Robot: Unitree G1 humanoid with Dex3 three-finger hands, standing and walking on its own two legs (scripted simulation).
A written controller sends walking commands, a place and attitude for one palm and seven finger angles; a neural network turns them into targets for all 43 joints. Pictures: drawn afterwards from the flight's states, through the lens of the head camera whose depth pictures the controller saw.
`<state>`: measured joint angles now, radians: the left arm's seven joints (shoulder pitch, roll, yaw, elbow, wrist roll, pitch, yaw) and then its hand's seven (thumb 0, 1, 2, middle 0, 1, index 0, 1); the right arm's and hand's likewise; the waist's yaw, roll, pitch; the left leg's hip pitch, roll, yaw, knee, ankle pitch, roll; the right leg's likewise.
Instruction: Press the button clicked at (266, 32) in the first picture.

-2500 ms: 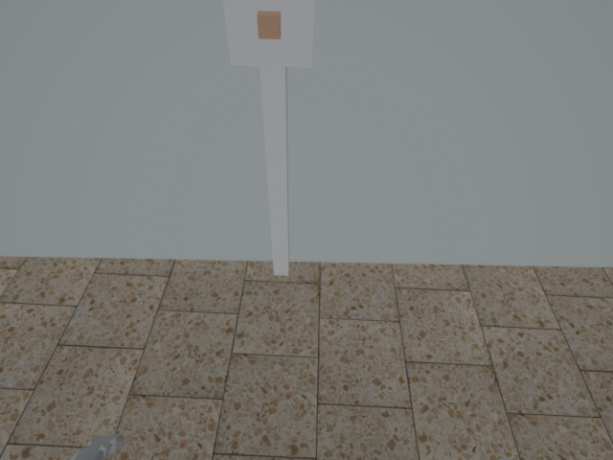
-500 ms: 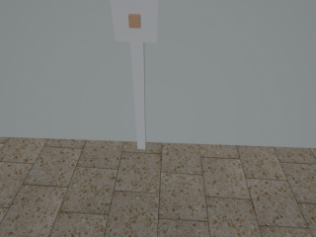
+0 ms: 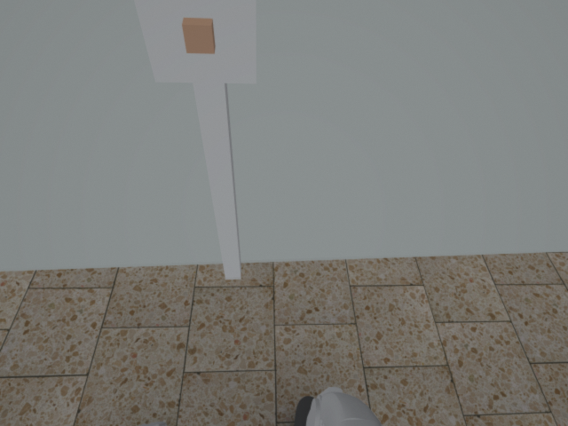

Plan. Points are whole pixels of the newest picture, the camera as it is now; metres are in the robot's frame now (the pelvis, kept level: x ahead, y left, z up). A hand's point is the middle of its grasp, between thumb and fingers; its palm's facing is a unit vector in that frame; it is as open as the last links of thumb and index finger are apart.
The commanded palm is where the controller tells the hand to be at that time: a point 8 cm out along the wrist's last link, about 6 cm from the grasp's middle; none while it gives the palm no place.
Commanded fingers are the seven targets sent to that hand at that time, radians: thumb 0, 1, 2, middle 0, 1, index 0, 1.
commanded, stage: take the last steps up to it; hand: left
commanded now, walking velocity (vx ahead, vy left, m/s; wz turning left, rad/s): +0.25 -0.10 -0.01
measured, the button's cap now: (199, 35) +0.64 +0.16 +0.20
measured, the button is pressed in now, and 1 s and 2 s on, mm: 0 0 0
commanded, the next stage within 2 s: come to a stop and stand still in 0.18 s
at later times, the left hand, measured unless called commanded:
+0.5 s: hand out of the picture +0.15 +0.15 -0.18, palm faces +0.08 -0.99 -0.12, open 7.3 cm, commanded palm none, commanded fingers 0.00 0.90 0.90 -0.20 -0.30 -0.20 -0.30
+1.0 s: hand (197, 418) +0.15 +0.13 -0.14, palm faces +0.00 -0.96 -0.26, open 7.3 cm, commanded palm none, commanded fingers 0.00 0.90 0.90 -0.20 -0.30 -0.20 -0.30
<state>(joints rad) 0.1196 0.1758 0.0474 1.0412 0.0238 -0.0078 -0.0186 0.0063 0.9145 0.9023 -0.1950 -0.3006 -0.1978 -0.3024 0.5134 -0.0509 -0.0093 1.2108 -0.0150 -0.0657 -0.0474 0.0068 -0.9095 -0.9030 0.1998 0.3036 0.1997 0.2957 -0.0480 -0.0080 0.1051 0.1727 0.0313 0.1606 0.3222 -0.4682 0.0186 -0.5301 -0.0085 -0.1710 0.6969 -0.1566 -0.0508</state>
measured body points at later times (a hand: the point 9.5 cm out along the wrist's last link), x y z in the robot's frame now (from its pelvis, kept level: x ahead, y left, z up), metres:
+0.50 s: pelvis +0.17 +0.00 +0.00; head +0.19 +0.03 +0.45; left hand +0.14 +0.21 -0.17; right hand +0.25 -0.22 -0.14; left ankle +0.24 +0.12 -0.73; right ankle +0.14 -0.08 -0.72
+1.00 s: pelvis +0.12 -0.06 +0.02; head +0.11 -0.09 +0.46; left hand +0.15 +0.18 -0.12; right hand +0.14 -0.30 -0.15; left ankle +0.14 +0.09 -0.67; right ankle +0.11 -0.17 -0.72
